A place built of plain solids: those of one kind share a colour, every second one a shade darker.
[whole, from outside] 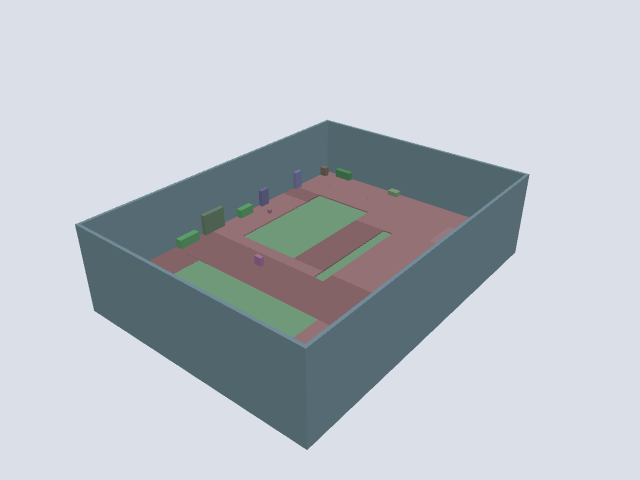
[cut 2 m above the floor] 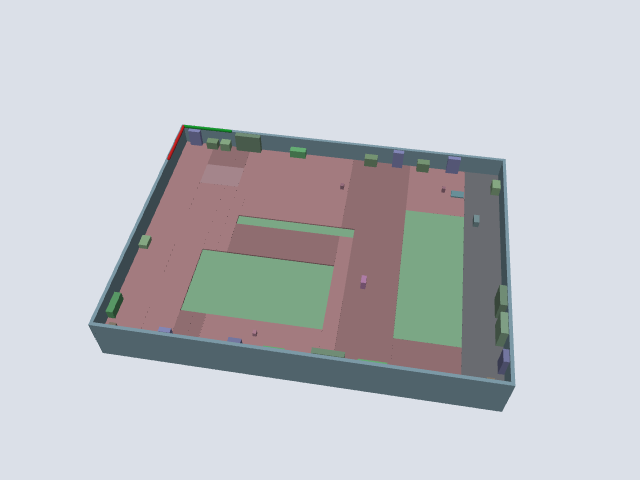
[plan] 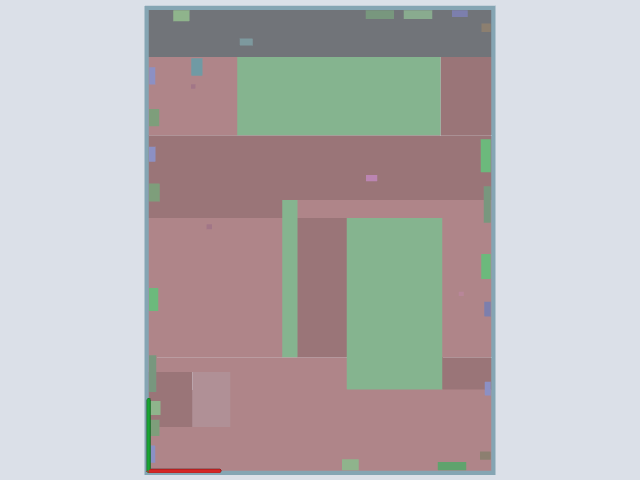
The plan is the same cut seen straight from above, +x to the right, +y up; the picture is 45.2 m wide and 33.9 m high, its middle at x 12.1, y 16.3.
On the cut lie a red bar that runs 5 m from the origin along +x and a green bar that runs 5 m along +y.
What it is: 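A vehicle workshop, tram depot or goods shed with inspection pits, wash bays, truck wells or a traverser pit in its floor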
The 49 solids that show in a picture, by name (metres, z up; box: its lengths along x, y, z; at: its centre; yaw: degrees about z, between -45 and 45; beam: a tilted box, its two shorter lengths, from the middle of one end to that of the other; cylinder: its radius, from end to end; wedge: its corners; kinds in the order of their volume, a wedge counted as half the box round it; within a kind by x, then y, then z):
{
 "floor_1": {"box": [3.07, 2.64, 2.4], "at": [1.53, 4.42, -1.2]},
 "floor_2": {"box": [3.07, 1.24, 2.4], "at": [1.53, 6.36, -1.2]},
 "floor_3": {"box": [6.26, 5.53, 2.4], "at": [3.13, 26.45, -1.2]},
 "floor_4": {"box": [9.43, 9.85, 2.4], "at": [4.71, 12.94, -1.2]},
 "floor_5": {"box": [9.43, 1.26, 2.4], "at": [4.71, 18.49, -1.2]},
 "floor_6": {"box": [13.99, 1.03, 2.4], "at": [7.0, 7.5, -1.2]},
 "floor_7": {"box": [8.23, 1.24, 2.4], "at": [9.88, 6.36, -1.2]},
 "floor_8": {"box": [24.19, 3.1, 2.4], "at": [12.1, 1.55, -1.2]},
 "floor_9": {"box": [24.19, 4.57, 2.4], "at": [12.1, 21.41, -1.2]},
 "floor_10": {"box": [3.48, 9.85, 2.4], "at": [12.25, 12.94, -1.2]},
 "floor_11": {"box": [18.43, 2.64, 2.4], "at": [14.97, 4.42, -1.2]},
 "floor_12": {"box": [13.68, 1.26, 2.4], "at": [17.35, 18.49, -1.2]},
 "floor_13": {"box": [3.57, 5.53, 2.4], "at": [22.41, 26.45, -1.2]},
 "floor_14": {"box": [3.45, 1.24, 2.4], "at": [22.46, 6.36, -1.2]},
 "floor_15": {"box": [3.45, 1.03, 2.4], "at": [22.46, 7.5, -1.2]},
 "floor_16": {"box": [3.45, 9.85, 2.4], "at": [22.46, 12.94, -1.2]},
 "bay_floor_1": {"box": [1.08, 11.11, 2.28], "at": [9.97, 13.56, -1.26]},
 "bay_floor_2": {"box": [14.36, 5.53, 2.4], "at": [13.44, 26.45, -1.2]},
 "bay_floor_3": {"box": [6.75, 12.12, 2.28], "at": [17.36, 11.8, -1.26]},
 "wall_1": {"box": [0.3, 32.55, 8.75], "at": [-0.15, 16.27, 1.98]},
 "wall_2": {"box": [24.79, 0.3, 8.75], "at": [12.1, -0.15, 1.98]},
 "wall_3": {"box": [24.79, 0.3, 8.75], "at": [12.1, 32.7, 1.98]},
 "wall_4": {"box": [0.3, 32.55, 8.75], "at": [24.34, 16.27, 1.98]},
 "bay_cover_1": {"box": [2.69, 3.88, 2.4], "at": [4.42, 5.04, -1.2]},
 "rack_1": {"box": [0.51, 2.59, 2.12], "at": [0.28, 6.87, 1.01]},
 "rack_2": {"box": [2.0, 0.61, 2.4], "at": [16.33, 32.22, 1.15]},
 "rack_3": {"box": [2.0, 0.61, 2.07], "at": [19.02, 32.22, 0.98]},
 "rack_4": {"box": [0.5, 2.59, 2.21], "at": [23.91, 18.8, 1.05]},
 "cupboard_1": {"box": [0.43, 1.22, 1.9], "at": [0.24, 1.18, 0.9]},
 "cupboard_2": {"box": [0.43, 1.22, 1.95], "at": [0.24, 27.89, 0.93]},
 "cupboard_3": {"box": [0.46, 1.05, 2.0], "at": [0.26, 22.36, 0.95]},
 "cupboard_4": {"box": [1.12, 0.48, 2.02], "at": [21.98, 32.28, 0.96]},
 "cupboard_5": {"box": [0.47, 1.05, 1.88], "at": [23.93, 11.41, 0.89]},
 "cupboard_6": {"box": [0.42, 0.97, 2.04], "at": [23.95, 5.8, 0.97]},
 "crates_1": {"box": [0.71, 1.22, 1.13], "at": [0.39, 24.94, 0.52]},
 "crates_2": {"box": [0.74, 1.15, 0.9], "at": [0.4, 3.02, 0.4]},
 "crates_3": {"box": [0.75, 1.29, 1.06], "at": [0.41, 19.66, 0.48]},
 "crates_4": {"box": [0.8, 1.0, 0.97], "at": [0.43, 4.44, 0.43]},
 "crates_5": {"box": [1.15, 0.78, 1.04], "at": [2.31, 32.13, 0.47]},
 "crates_6": {"box": [1.18, 0.79, 0.55], "at": [14.25, 0.42, 0.23]},
 "bench_1": {"box": [0.65, 1.62, 0.93], "at": [0.35, 12.1, 0.41]},
 "bench_2": {"box": [2.01, 0.6, 0.96], "at": [21.43, 0.33, 0.43]},
 "bench_3": {"box": [0.7, 2.33, 0.96], "at": [23.81, 22.25, 0.43]},
 "bench_4": {"box": [0.67, 1.76, 0.96], "at": [23.82, 14.43, 0.43]},
 "bin_1": {"box": [0.77, 0.6, 1.05], "at": [23.77, 1.07, 0.47]},
 "bin_2": {"box": [0.65, 0.62, 1.06], "at": [23.84, 31.29, 0.48]},
 "trolley_1": {"box": [0.8, 0.45, 0.95], "at": [15.74, 20.68, 0.42]},
 "chest_1": {"box": [0.93, 0.51, 0.71], "at": [6.89, 30.29, 0.3]},
 "pallet_1": {"box": [0.8, 1.24, 0.19], "at": [3.41, 28.52, 0.04]}
}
